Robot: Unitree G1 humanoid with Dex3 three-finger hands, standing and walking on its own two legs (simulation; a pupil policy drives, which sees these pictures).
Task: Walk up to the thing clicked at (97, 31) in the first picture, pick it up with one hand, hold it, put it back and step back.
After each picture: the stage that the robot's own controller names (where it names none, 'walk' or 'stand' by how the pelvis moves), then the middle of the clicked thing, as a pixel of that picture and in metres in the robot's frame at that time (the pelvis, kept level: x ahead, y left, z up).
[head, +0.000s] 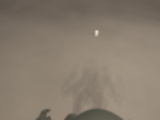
stand; (96, 33) +2.18 -0.17 -0.72
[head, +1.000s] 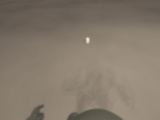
walk; (87, 40) +2.05 +0.16 -0.70
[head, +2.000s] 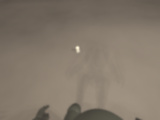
walk; (77, 49) +1.40 +0.34 -0.72
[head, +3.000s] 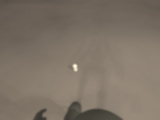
walk; (75, 67) +0.90 +0.30 -0.72
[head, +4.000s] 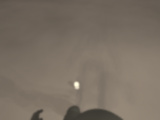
walk; (76, 85) +0.54 +0.20 -0.70
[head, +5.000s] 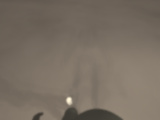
stand; (69, 101) +0.31 +0.22 -0.69
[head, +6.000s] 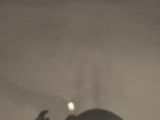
stand; (71, 106) +0.29 +0.19 -0.72
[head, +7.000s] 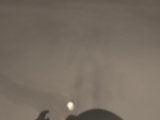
stand; (70, 106) +0.29 +0.20 -0.73
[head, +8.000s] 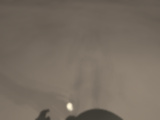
stand; (69, 106) +0.28 +0.22 -0.73
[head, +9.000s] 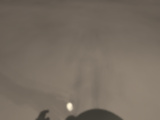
stand; (69, 106) +0.27 +0.21 -0.73
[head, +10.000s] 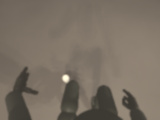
go down; (66, 78) +0.33 +0.22 -0.47
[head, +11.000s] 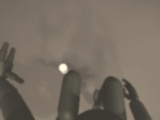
go down; (63, 69) +0.36 +0.24 -0.31
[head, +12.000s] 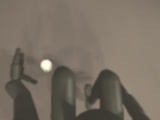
close in; (46, 66) +0.34 +0.26 -0.23
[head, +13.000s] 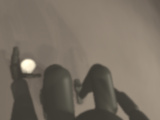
close; (28, 67) +0.34 +0.27 -0.21
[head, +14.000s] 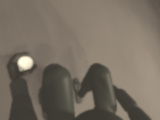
close; (25, 65) +0.35 +0.27 -0.21
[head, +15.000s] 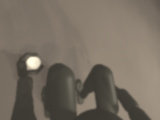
lift; (33, 65) +0.34 +0.26 -0.21
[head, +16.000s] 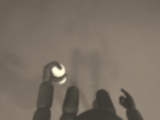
lift; (59, 74) +0.31 +0.20 -0.01
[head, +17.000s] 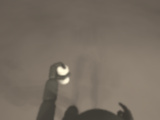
hold; (63, 74) +0.32 +0.18 +0.01
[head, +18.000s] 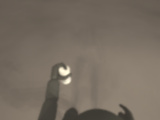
hold; (65, 75) +0.33 +0.17 +0.01
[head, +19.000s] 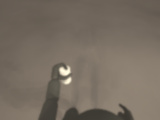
hold; (65, 74) +0.33 +0.17 +0.01
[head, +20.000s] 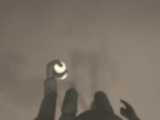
crouch; (60, 70) +0.35 +0.20 -0.05
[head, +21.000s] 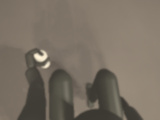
lower; (42, 59) +0.39 +0.27 -0.15
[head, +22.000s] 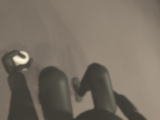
lower; (22, 61) +0.38 +0.28 -0.21
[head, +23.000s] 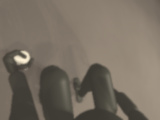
lower; (23, 60) +0.37 +0.29 -0.21
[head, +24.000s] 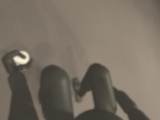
lower; (22, 61) +0.37 +0.29 -0.21
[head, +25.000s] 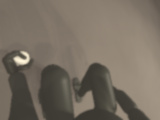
lower; (23, 61) +0.37 +0.29 -0.21
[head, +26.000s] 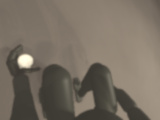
open; (25, 62) +0.36 +0.27 -0.22
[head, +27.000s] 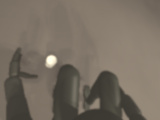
stand; (50, 62) +0.37 +0.25 -0.24
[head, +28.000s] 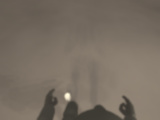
stand; (67, 97) +0.32 +0.20 -0.62
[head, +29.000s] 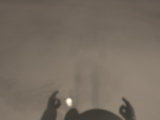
stand; (69, 102) +0.32 +0.21 -0.67
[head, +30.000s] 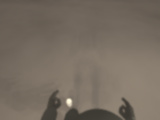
stand; (69, 102) +0.32 +0.21 -0.67
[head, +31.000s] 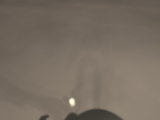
stand; (72, 102) +0.34 +0.20 -0.72
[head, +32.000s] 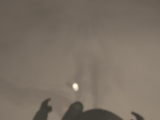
walk; (75, 87) +0.43 +0.18 -0.71
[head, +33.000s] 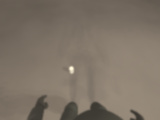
walk; (71, 70) +0.70 +0.23 -0.70
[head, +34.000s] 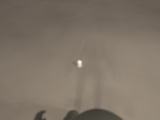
stand; (79, 63) +0.98 +0.20 -0.70
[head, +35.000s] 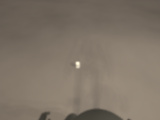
stand; (77, 65) +0.98 +0.21 -0.72
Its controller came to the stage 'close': yes
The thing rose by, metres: 0.72
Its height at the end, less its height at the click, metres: +0.00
